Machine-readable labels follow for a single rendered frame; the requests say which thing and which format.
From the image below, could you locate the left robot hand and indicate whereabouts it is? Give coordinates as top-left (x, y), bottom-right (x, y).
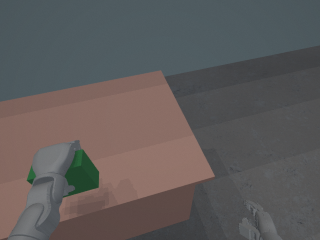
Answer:
top-left (32, 140), bottom-right (81, 196)

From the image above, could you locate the table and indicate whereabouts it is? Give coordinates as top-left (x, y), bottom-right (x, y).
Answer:
top-left (0, 70), bottom-right (215, 240)

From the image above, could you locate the sponge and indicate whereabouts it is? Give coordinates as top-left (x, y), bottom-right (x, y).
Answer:
top-left (27, 149), bottom-right (99, 198)

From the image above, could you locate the robot left forearm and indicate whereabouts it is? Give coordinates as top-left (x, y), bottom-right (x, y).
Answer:
top-left (7, 173), bottom-right (66, 240)

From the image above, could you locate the right robot hand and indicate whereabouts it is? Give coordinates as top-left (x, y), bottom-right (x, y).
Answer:
top-left (239, 199), bottom-right (278, 240)

